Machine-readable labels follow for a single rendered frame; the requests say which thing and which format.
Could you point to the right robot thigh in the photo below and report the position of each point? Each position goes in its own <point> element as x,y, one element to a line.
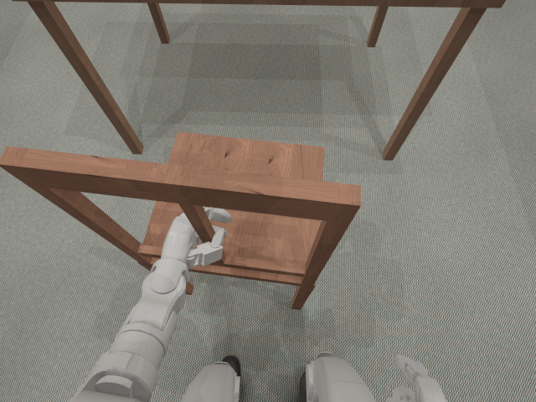
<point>331,379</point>

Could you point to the left robot thigh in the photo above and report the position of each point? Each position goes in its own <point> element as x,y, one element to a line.
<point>214,383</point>

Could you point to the left robot hand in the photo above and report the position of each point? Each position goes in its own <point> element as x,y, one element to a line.
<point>182,237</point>

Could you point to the left robot forearm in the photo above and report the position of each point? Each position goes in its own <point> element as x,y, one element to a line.
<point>129,368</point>

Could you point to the chair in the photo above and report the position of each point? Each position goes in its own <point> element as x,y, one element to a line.
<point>274,192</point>

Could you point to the robot thigh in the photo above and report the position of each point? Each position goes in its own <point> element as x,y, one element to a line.
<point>331,379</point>
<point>214,383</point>

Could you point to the right robot hand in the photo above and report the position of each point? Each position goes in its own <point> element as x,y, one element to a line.
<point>426,389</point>

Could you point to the table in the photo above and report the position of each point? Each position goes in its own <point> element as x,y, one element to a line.
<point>465,22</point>

